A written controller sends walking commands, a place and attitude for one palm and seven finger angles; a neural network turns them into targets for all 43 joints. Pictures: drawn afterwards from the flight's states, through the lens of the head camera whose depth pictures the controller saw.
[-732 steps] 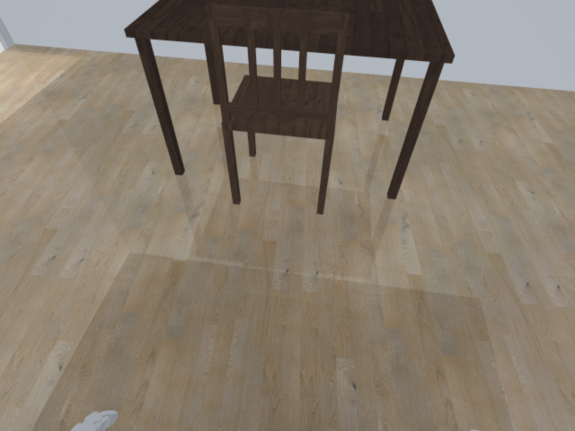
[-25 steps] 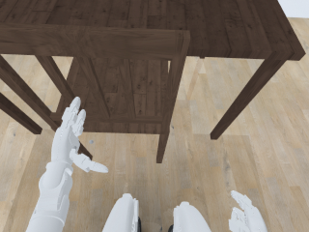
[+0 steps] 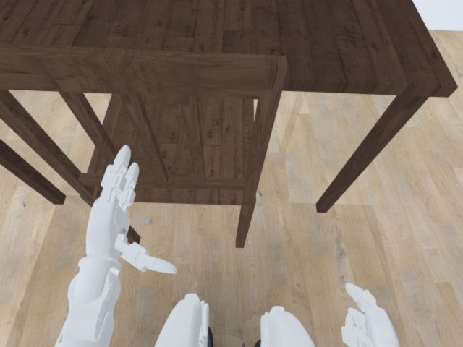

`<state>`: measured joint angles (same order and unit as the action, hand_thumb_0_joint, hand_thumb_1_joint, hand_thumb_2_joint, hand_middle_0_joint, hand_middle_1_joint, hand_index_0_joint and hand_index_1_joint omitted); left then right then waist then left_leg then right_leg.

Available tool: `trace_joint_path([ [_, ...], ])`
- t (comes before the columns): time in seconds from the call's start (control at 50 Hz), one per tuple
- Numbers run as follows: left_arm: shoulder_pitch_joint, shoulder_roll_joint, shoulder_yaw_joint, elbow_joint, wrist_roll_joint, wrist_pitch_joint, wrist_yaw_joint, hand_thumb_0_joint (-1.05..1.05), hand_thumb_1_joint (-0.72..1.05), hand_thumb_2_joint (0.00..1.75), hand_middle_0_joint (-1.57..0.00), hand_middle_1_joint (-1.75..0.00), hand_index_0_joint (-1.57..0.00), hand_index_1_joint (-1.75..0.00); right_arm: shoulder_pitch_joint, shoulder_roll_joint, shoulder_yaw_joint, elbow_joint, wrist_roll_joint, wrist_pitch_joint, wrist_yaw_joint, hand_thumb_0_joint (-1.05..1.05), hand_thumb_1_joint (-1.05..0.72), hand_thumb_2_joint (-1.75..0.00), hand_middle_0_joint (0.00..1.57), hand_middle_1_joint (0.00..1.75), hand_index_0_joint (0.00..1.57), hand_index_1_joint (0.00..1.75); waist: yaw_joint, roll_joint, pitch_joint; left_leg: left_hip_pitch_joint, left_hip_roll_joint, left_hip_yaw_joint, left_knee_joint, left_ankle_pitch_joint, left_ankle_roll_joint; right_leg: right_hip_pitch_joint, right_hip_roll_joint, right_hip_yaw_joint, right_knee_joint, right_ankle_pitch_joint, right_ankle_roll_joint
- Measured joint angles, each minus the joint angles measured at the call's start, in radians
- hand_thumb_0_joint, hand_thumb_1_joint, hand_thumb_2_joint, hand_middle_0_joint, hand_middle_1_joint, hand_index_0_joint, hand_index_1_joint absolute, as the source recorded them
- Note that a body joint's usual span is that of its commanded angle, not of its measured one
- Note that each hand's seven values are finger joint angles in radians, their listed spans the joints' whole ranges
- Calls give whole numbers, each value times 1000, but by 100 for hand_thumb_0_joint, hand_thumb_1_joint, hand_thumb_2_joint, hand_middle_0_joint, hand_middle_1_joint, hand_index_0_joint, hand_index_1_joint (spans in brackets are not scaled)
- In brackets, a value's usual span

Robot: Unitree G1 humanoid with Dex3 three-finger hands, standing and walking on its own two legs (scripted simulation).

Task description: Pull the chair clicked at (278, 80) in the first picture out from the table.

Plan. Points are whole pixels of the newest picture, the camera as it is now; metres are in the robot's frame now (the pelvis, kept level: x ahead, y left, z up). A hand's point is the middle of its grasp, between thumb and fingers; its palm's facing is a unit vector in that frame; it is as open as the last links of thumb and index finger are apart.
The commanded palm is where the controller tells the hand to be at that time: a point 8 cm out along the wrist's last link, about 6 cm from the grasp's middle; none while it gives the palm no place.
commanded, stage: aim the fingers beside a spindle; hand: left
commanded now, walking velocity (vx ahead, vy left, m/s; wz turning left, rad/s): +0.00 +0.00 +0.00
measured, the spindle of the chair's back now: (149, 144) +0.46 +0.17 +0.02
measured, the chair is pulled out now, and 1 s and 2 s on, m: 0.00 0.00 0.00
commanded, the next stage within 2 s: push the fingers through the gap in 1.04 s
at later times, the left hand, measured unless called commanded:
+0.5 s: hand (139, 219) +0.32 +0.17 +0.00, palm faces +0.02 -1.00 -0.03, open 16.9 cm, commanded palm +0.29 +0.21 +0.02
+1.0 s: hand (146, 222) +0.31 +0.15 +0.03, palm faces -0.04 -1.00 -0.02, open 16.9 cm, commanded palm +0.29 +0.22 +0.02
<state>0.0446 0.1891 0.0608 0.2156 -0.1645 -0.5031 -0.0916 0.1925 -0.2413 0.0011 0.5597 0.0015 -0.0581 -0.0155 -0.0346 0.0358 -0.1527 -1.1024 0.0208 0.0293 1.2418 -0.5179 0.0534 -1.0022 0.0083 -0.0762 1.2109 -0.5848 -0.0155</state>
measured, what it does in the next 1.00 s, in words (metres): stands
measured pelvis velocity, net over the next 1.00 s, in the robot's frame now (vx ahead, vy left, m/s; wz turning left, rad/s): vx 0.00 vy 0.00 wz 0.00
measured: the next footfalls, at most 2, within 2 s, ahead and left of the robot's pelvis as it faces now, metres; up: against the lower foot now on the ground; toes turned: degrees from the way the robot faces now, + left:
none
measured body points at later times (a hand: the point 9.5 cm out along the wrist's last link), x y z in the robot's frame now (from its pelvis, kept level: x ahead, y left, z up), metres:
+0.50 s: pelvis +0.00 -0.01 -0.01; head +0.11 +0.00 +0.43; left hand +0.31 +0.22 +0.01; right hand +0.15 -0.25 -0.11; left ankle +0.04 +0.09 -0.63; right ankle +0.00 -0.12 -0.63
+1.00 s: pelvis +0.00 +0.00 +0.00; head +0.11 +0.01 +0.44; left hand +0.30 +0.20 +0.04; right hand +0.16 -0.25 -0.10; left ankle +0.04 +0.09 -0.63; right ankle +0.00 -0.12 -0.63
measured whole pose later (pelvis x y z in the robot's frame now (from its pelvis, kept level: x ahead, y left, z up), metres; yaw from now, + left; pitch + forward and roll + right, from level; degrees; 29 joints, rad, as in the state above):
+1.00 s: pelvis +0.00 +0.00 +0.00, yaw +0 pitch +22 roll -3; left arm 0.04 0.20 0.08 0.21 -0.20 -0.49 -0.14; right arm 0.20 -0.25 0.00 0.57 0.01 -0.07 -0.02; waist -0.04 0.04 -0.15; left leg -1.11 0.02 0.02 1.24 -0.51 0.05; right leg -1.00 0.01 -0.08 1.21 -0.58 -0.02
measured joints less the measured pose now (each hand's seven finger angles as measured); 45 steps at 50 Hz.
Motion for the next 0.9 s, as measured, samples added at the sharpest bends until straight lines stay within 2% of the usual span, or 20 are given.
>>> trace_joint_path([
  [0.06,-62,24,50,73,8,-16,19,-1,-50,30,-7,-8,-6,-8,-8,1,7,8,-1,10,9,1,-91,-90,20,30,20,30,1,-2,-12,-14,-1,-5,13,-1,-3,-13,-2,-6,15,-6,-4],
  [0.12,-111,43,82,161,-17,22,-11,-1,-50,30,-7,-8,-6,-8,-15,-1,12,6,7,22,15,1,-91,-90,20,30,20,30,0,0,-14,-33,-1,-13,29,-4,-6,-28,-1,-13,30,-11,-8],
  [0.18,-95,41,60,167,-46,69,-55,-1,-50,30,-6,-7,-6,-8,-12,-5,9,-6,16,23,10,1,-91,-90,20,30,20,30,-3,7,-3,-36,0,-18,33,-4,-6,-28,0,-18,29,-10,-9],
  [0.22,-58,27,30,119,-51,78,-70,-1,-50,30,-6,-7,-5,-8,-7,-7,4,-11,17,16,4,1,-91,-90,20,30,20,30,-3,9,4,-30,1,-18,27,-3,-6,-21,2,-18,21,-7,-8],
  [0.3,-4,9,-3,17,-24,34,-39,-1,-50,30,-6,-8,-6,-8,-1,-5,1,-2,6,1,-7,1,-91,-90,20,30,20,30,-2,4,6,-9,2,-11,9,1,-5,-4,3,-11,5,-1,-6],
  [0.36,-37,19,28,30,-5,-5,-5,-1,-50,30,-7,-8,-6,-8,-2,-4,3,11,0,2,-2,1,-91,-90,20,30,20,30,-2,1,-4,-8,2,-10,8,2,-7,-5,2,-9,8,-1,-7],
  [0.4,-77,33,63,86,-7,-7,-1,-1,-50,30,-7,-8,-6,-8,-6,-4,6,17,1,9,4,1,-91,-90,20,30,20,30,-3,1,-11,-16,2,-11,14,1,-8,-13,3,-11,15,-4,-9],
  [0.46,-110,50,91,162,-31,34,-27,-1,-50,30,-7,-8,-6,-8,-5,-7,9,11,10,21,11,1,-91,-90,20,30,20,30,-6,3,-14,-28,3,-13,24,-1,-10,-25,3,-13,26,-7,-12],
  [0.54,-54,34,50,135,-57,78,-69,-1,-49,30,-6,-7,-6,-8,5,-11,1,-8,18,18,8,1,-91,-90,20,30,20,30,-8,12,-2,-23,3,-16,20,-1,-9,-18,4,-15,18,-5,-11],
  [0.62,17,9,1,24,-35,38,-48,-1,-50,30,-6,-7,-6,-8,10,-9,-2,-3,9,1,-5,1,-91,-90,20,30,20,30,-4,7,5,-5,4,-10,6,2,-8,-3,5,-9,5,0,-9],
  [0.68,-5,15,26,18,-13,-13,-15,-1,-50,30,-7,-8,-6,-8,3,-4,1,13,1,-4,-5,1,-91,-90,20,30,20,30,-2,0,-2,-5,4,-10,6,3,-9,-4,5,-8,8,-1,-10],
  [0.72,-50,32,62,65,-10,-25,-6,-1,-50,30,-7,-8,-6,-8,-4,-3,5,20,0,0,0,1,-91,-90,20,30,20,30,-2,-2,-8,-15,4,-13,15,1,-11,-13,5,-12,18,-4,-12],
  [0.8,-120,62,110,182,-41,25,-45,-1,-50,30,-7,-8,-6,-8,-12,-7,11,16,11,13,7,1,-91,-90,20,30,20,30,-6,1,-12,-40,4,-20,35,-2,-13,-34,5,-19,35,-10,-15],
  [0.86,-104,59,88,190,-65,72,-86,-1,-50,30,-6,-7,-6,-8,-8,-12,7,3,20,10,2,1,-91,-90,20,30,20,30,-9,8,-1,-43,3,-24,36,-2,-11,-34,5,-23,31,-8,-14],
  [0.9,-69,42,56,137,-68,80,-95,-1,-50,30,-6,-7,-6,-8,-4,-13,3,-1,19,1,-4,1,-91,-90,20,30,20,30,-9,10,8,-36,4,-23,30,-2,-9,-26,6,-22,22,-5,-12],
])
